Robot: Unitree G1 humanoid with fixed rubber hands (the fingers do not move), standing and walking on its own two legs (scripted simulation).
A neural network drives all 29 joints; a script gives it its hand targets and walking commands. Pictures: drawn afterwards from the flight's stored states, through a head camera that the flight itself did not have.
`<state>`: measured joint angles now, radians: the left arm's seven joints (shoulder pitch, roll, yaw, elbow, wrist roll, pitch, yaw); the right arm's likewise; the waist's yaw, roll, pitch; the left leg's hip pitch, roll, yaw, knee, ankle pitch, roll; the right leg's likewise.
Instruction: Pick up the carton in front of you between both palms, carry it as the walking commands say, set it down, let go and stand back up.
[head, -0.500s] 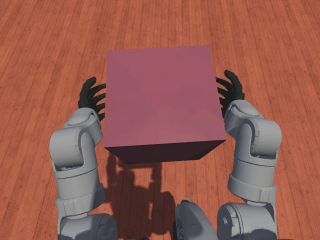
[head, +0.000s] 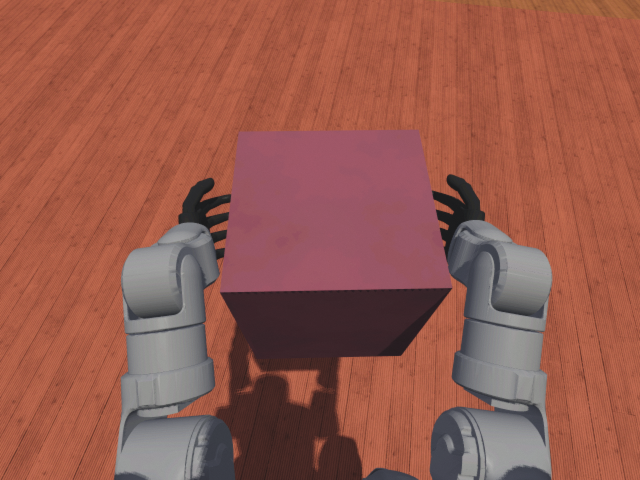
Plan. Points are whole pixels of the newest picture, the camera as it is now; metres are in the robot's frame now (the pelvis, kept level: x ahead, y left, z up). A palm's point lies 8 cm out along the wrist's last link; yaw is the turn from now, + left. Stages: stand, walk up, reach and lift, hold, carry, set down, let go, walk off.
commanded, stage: carry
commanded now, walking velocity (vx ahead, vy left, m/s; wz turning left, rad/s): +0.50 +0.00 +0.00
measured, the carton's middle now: (329, 256) +0.37 +0.00 +0.07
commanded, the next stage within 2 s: none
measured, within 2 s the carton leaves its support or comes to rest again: neither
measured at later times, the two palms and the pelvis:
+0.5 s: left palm (181, 157) +0.45 +0.19 +0.16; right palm (416, 143) +0.47 -0.11 +0.17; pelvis +0.13 +0.02 +0.02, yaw +2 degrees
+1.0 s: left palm (224, 47) +0.72 +0.18 +0.18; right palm (399, 38) +0.75 -0.12 +0.18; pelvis +0.40 +0.01 +0.05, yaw +0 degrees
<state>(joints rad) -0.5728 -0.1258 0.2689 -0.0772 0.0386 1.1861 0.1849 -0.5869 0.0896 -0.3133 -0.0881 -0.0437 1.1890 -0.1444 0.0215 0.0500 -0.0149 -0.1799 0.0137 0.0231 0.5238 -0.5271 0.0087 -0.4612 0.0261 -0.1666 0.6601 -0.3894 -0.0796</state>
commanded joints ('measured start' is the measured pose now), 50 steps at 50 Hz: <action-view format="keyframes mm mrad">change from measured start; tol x64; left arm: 1 -644 -812 -625 -67 -220 -27 -58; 50 -737 -819 -697 -128 -332 -31 -46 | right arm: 1 -572 784 607 -15 186 -14 44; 50 -543 669 502 -9 153 -5 17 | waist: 1 -15 -62 -462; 50 80 -68 -457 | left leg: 1 20 95 -59 -44 420 45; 17 -656 18 -66 715 -180 21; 25 231 -93 237 3 136 26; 27 400 372 -686 -349 -218 177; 42 115 216 -4 -246 505 146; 50 -684 13 -84 1020 20 44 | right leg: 1 339 -110 141 -19 319 -42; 16 768 -413 754 -294 165 -312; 38 -510 -87 83 496 -74 16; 50 600 -340 692 -182 253 -249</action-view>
